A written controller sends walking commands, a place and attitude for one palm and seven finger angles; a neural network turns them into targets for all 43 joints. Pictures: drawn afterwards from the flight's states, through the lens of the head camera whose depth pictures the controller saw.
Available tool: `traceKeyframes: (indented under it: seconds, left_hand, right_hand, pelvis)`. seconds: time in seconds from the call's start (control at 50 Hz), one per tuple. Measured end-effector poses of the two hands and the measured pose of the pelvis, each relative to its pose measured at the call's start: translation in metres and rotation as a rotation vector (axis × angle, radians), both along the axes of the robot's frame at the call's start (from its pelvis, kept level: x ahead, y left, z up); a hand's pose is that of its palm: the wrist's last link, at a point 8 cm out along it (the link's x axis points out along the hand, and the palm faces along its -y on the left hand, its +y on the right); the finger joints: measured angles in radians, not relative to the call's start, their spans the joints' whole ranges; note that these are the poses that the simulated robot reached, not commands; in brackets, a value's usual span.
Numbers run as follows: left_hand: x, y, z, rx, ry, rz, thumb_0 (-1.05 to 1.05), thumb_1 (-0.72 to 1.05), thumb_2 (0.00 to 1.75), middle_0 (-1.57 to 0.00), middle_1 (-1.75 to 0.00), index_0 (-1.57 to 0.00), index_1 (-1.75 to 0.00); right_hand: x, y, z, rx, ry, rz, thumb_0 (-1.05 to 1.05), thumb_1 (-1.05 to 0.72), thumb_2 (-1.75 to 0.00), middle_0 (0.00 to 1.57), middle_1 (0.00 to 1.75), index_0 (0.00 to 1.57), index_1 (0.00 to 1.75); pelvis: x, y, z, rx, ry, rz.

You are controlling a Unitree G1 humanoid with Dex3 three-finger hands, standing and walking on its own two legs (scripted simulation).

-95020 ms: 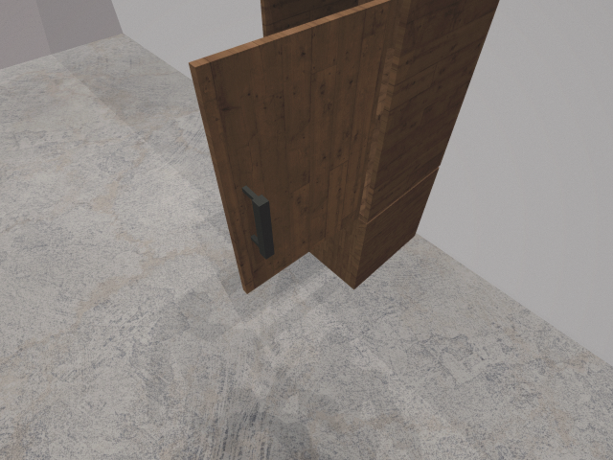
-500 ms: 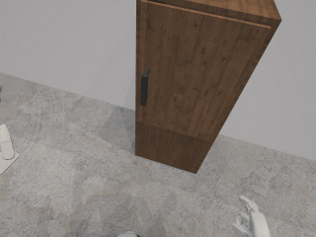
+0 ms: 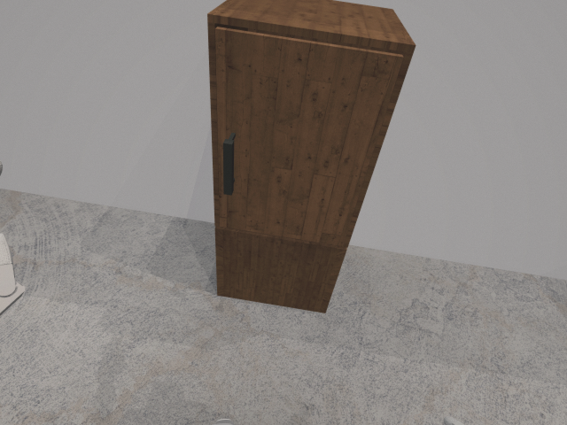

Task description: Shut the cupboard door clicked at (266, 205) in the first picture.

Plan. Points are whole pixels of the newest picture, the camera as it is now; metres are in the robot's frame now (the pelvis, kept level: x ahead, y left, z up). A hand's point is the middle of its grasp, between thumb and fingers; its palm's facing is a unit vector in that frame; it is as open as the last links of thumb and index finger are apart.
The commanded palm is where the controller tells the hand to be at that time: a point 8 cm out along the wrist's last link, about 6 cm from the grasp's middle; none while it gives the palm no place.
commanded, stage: stop stepping back and stand still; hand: left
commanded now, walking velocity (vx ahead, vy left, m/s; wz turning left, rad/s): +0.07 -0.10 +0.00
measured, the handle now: (230, 164) +0.78 +0.13 -0.05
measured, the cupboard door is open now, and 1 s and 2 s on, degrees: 0 0 0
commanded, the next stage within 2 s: let the arm hang, fingers relaxed in 1.28 s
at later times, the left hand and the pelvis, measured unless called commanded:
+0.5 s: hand out of the picture +0.08 +0.39 +0.20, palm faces +0.56 -0.77 -0.31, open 7.5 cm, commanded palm +0.01 +0.40 +0.21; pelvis -0.12 +0.09 +0.02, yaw +1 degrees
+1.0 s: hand out of the picture +0.11 +0.34 +0.19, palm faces +0.44 -0.81 -0.39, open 7.4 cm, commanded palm +0.05 +0.38 +0.21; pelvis -0.10 +0.09 +0.01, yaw -1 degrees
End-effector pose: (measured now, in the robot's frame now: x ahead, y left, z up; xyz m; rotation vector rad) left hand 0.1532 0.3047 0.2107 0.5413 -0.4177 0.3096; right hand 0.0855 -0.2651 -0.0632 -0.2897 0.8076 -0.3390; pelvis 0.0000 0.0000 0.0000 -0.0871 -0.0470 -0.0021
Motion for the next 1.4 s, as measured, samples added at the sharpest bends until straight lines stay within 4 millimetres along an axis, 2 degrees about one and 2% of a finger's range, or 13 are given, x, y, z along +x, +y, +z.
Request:
traceKeyframes:
  seconds: [0.08,0.14,0.24,0.32,0.44,0.48,0.56,0.64,0.74,0.84,0.98,1.16,1.4]
  left_hand:
    - [-0.007,0.024,-0.009,-0.080,-0.078,0.059,0.01,0.88,0.90,-0.21,-0.30,-0.21,-0.30]
    - [-0.015,0.029,-0.004,-0.140,-0.105,0.054,0.02,0.88,0.90,-0.21,-0.30,-0.21,-0.30]
    - [-0.081,0.026,0.013,0.023,-0.102,-0.016,0.02,0.89,0.90,-0.21,-0.30,-0.21,-0.30]
    - [-0.116,0.058,0.018,0.024,-0.124,0.076,0.01,0.88,0.90,-0.22,-0.30,-0.21,-0.30]
    - [-0.120,0.117,0.002,-0.113,-0.082,0.248,0.01,0.89,0.90,-0.21,-0.30,-0.21,-0.30]
    - [-0.117,0.117,-0.001,-0.144,-0.023,0.232,0.01,0.89,0.90,-0.20,-0.30,-0.20,-0.30]
    - [-0.117,0.097,0.001,-0.151,0.062,0.121,0.02,0.89,0.90,-0.20,-0.30,-0.20,-0.30]
    - [-0.119,0.085,0.011,-0.098,0.117,0.048,0.02,0.89,0.90,-0.21,-0.30,-0.20,-0.30]
    - [-0.114,0.089,0.018,-0.018,0.162,0.090,0.02,0.89,0.90,-0.21,-0.30,-0.21,-0.30]
    - [-0.107,0.086,0.006,-0.017,0.168,0.134,0.02,0.89,0.90,-0.21,-0.30,-0.21,-0.30]
    - [-0.088,0.074,-0.007,-0.096,0.086,0.104,0.02,0.89,0.90,-0.21,-0.30,-0.21,-0.30]
    - [-0.058,0.071,0.006,0.015,0.130,0.052,0.02,0.89,0.90,-0.21,-0.30,-0.21,-0.30]
    - [-0.069,0.080,-0.014,-0.025,0.236,0.082,0.01,0.89,0.90,-0.21,-0.30,-0.21,-0.30]
  right_hand:
    - [-0.033,0.002,-0.013,-0.042,0.053,-0.031,0.01,-0.91,-0.90,0.20,0.30,0.20,0.30]
    - [-0.045,0.020,-0.012,-0.006,0.043,0.006,0.01,-0.91,-0.90,0.20,0.30,0.20,0.30]
    - [-0.048,0.058,-0.010,0.085,-0.027,0.092,0.01,-0.91,-0.90,0.20,0.30,0.20,0.30]
    - [-0.047,0.093,-0.001,0.081,-0.017,0.155,0.01,-0.91,-0.90,0.20,0.30,0.20,0.30]
    - [-0.038,0.141,0.007,0.103,-0.089,0.229,0.01,-0.91,-0.90,0.20,0.30,0.20,0.30]
    - [-0.040,0.156,0.017,0.137,-0.109,0.239,0.01,-0.91,-0.90,0.20,0.30,0.20,0.30]
    - [-0.047,0.172,0.037,0.163,-0.120,0.243,0.01,-0.90,-0.90,0.20,0.30,0.21,0.30]
    - [-0.054,0.170,0.045,0.154,-0.106,0.205,0.01,-0.90,-0.90,0.21,0.30,0.21,0.30]
    - [-0.061,0.148,0.035,0.142,-0.084,0.151,0.01,-0.90,-0.90,0.21,0.30,0.21,0.30]
    - [-0.069,0.115,0.007,0.130,-0.041,0.104,0.01,-0.90,-0.90,0.20,0.30,0.20,0.30]
    - [-0.082,0.090,-0.005,0.078,0.035,0.039,0.01,-0.91,-0.90,0.20,0.30,0.20,0.30]
    - [-0.061,0.107,-0.002,0.140,-0.014,0.025,0.01,-0.91,-0.90,0.20,0.30,0.20,0.30]
    - [-0.039,0.122,0.000,0.174,-0.042,0.081,0.01,-0.91,-0.90,0.20,0.30,0.20,0.30]
  pelvis:
    - [-0.014,0.015,-0.011,-0.018,-0.034,-0.015]
    - [-0.042,0.021,-0.006,-0.025,-0.042,0.032]
    - [-0.075,0.034,-0.008,0.044,-0.019,0.033]
    - [-0.081,0.055,0.004,0.045,0.020,0.024]
    - [-0.112,0.088,0.010,0.044,0.004,0.034]
    - [-0.118,0.092,0.019,0.043,0.003,0.026]
    - [-0.123,0.096,0.034,0.034,0.014,0.003]
    - [-0.124,0.097,0.043,0.027,0.031,-0.012]
    - [-0.123,0.092,0.040,0.050,0.046,-0.014]
    - [-0.121,0.087,0.022,0.065,0.047,-0.026]
    - [-0.099,0.087,0.015,0.075,0.018,-0.022]
    - [-0.090,0.087,0.021,0.096,0.060,-0.045]
    - [-0.090,0.093,0.023,0.092,0.067,-0.043]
